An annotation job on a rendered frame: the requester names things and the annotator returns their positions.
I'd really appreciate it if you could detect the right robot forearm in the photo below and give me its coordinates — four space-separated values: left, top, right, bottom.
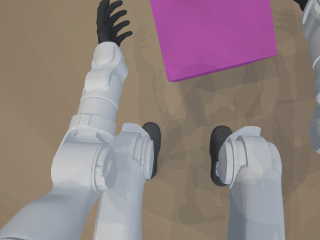
301 0 320 104

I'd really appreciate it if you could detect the robot right upper arm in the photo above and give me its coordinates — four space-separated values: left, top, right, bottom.
309 103 320 154

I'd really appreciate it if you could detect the carton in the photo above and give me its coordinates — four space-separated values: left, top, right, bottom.
150 0 278 82

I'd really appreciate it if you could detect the left robot forearm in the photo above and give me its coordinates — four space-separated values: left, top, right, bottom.
51 41 129 181

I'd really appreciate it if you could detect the robot left thigh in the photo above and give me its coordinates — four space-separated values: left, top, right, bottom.
92 131 154 240

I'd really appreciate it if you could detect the robot left upper arm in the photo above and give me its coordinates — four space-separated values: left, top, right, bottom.
0 141 118 240

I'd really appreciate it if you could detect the robot right foot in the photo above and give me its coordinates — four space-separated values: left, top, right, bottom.
209 125 232 187

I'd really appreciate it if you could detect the left robot hand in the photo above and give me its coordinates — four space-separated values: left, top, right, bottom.
96 0 133 47

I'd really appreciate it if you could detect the right robot hand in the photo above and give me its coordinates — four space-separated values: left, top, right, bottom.
294 0 308 11

